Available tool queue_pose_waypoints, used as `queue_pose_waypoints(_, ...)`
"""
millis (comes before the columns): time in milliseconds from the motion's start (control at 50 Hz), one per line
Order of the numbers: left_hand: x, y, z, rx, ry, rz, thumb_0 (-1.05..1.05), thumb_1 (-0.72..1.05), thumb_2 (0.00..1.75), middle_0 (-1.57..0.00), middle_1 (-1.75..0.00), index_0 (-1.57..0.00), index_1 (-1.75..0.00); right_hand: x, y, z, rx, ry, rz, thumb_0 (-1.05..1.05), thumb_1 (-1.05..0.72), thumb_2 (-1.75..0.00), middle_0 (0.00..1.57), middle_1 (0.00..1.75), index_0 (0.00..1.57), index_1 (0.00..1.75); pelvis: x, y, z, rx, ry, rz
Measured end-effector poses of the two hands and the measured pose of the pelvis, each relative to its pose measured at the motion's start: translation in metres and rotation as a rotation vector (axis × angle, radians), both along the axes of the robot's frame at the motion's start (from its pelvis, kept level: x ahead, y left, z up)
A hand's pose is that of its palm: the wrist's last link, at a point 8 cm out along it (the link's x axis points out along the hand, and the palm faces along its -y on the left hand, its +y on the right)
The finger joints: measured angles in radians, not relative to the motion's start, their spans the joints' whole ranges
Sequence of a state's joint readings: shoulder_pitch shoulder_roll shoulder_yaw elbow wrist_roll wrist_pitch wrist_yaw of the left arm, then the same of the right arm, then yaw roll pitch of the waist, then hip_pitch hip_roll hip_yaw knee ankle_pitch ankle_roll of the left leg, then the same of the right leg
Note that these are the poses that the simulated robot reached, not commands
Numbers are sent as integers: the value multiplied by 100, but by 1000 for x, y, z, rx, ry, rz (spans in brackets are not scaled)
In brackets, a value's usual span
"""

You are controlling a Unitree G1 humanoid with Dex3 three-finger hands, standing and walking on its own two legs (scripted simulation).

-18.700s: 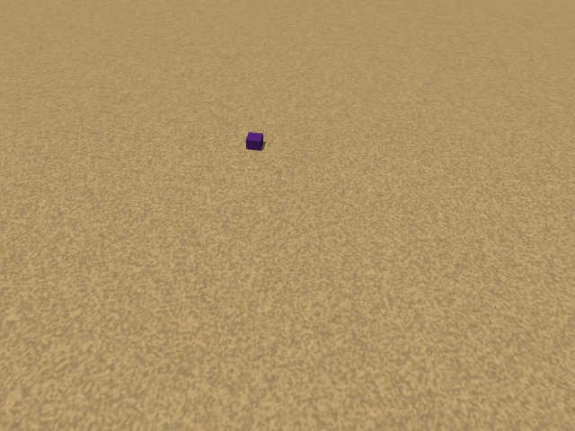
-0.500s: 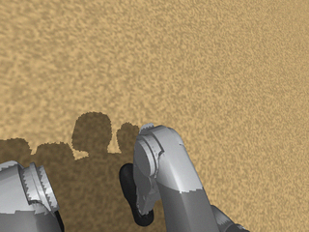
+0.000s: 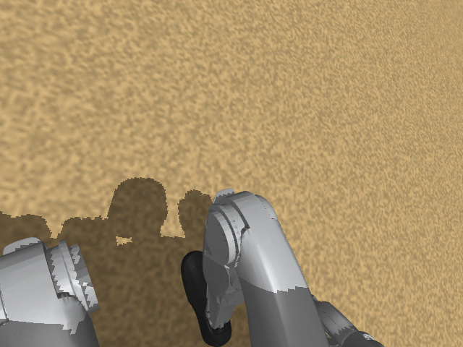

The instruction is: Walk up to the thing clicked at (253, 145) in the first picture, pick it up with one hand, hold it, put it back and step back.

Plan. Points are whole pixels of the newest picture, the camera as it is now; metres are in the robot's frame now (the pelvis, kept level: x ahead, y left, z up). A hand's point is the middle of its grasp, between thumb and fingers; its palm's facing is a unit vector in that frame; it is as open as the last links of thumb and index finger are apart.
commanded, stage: settle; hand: left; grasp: from above
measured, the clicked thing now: out of the picture +0.44 +0.37 -0.25
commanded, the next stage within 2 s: lift in 0.60 s
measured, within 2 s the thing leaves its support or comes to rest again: neither
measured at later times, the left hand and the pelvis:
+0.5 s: hand out of the picture +0.42 +0.36 -0.12, palm faces -0.47 -0.05 -0.88, open 10.5 cm; pelvis -0.01 +0.00 +0.03, yaw +4 degrees
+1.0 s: hand out of the picture +0.40 +0.36 -0.05, palm faces -0.49 -0.08 -0.87, open 10.5 cm; pelvis -0.02 +0.00 +0.07, yaw +6 degrees
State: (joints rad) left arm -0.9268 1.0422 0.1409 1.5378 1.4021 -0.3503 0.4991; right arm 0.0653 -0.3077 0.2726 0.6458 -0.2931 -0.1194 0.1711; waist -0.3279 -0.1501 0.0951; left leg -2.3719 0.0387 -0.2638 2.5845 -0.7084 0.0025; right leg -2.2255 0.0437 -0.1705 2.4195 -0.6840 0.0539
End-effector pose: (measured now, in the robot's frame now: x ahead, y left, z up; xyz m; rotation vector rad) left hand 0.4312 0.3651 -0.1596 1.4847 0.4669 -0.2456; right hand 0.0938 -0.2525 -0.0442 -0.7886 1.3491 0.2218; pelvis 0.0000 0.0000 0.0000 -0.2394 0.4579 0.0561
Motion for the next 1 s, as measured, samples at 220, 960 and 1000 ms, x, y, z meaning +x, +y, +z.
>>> queue_pose_waypoints(220, 4, 11, 47, 40, -12, 15, -1, -5, 50, -63, -47, -70, -43, -7, -10, -2, 33, 8, -127, 0, -91, -90, 21, 29, 20, 30, 1, -1, 10, 12, 58, 20)
queue_pose_waypoints(960, -22, -2, 157, 2, 54, -12, -1, -9, 56, -65, -47, -73, -43, -19, -10, 24, 77, -28, -315, 0, -92, -91, 21, 30, 20, 30, -15, -4, 67, 61, 109, 70)
queue_pose_waypoints(1000, -27, -3, 166, -6, 62, -17, -1, -9, 56, -66, -47, -73, -43, -18, -10, 29, 78, -37, -324, 0, -92, -91, 21, 30, 20, 30, -16, -4, 73, 64, 111, 71)
